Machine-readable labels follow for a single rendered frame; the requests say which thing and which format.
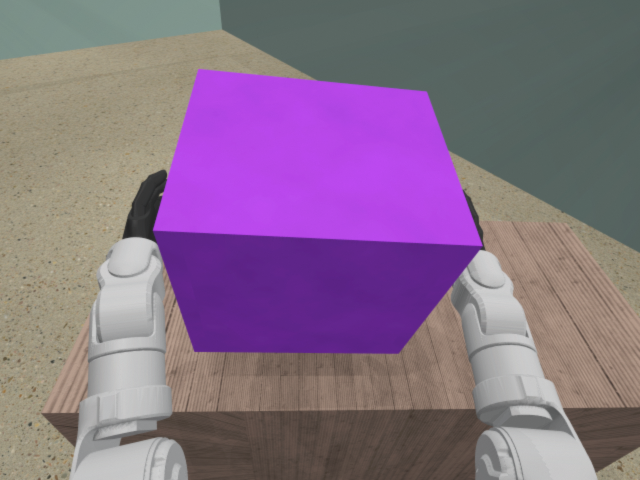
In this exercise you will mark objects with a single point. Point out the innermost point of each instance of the robot right hand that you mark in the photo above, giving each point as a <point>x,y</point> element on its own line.
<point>475,218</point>

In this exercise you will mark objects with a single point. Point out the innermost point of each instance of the right robot forearm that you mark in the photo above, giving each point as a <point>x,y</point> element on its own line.
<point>511,390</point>

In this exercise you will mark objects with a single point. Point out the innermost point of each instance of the left robot forearm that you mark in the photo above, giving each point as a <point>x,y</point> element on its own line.
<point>127,391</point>

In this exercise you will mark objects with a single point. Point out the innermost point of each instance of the pedestal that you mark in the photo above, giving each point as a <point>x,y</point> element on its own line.
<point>406,416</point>

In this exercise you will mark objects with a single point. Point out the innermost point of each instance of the left robot upper arm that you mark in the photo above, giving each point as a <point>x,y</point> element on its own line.
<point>153,459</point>

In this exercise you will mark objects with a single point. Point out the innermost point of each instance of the robot left hand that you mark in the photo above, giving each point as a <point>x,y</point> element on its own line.
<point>142,216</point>

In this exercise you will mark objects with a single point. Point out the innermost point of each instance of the right robot upper arm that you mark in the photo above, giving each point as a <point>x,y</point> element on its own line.
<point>508,453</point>

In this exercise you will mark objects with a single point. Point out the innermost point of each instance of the carton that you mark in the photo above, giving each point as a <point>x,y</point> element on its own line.
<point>304,216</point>

